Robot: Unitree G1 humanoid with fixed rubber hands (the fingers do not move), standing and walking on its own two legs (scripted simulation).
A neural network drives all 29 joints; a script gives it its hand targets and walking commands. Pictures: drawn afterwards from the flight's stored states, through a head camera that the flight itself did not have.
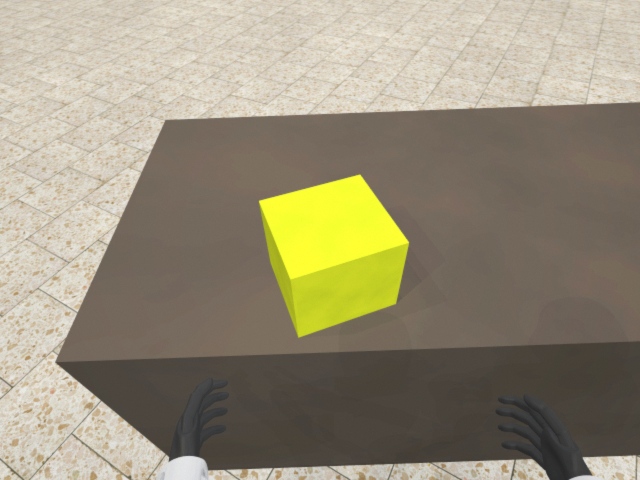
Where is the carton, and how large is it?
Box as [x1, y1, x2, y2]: [259, 175, 408, 337]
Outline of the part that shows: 360,175 259,201 270,261 298,337 395,303 408,242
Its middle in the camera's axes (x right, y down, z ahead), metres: +0.02 +0.02 +0.62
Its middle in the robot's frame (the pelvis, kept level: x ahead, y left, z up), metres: +0.44 +0.02 +0.00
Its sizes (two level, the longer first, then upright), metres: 0.171 0.162 0.152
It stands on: a pedestal, 0.71 m high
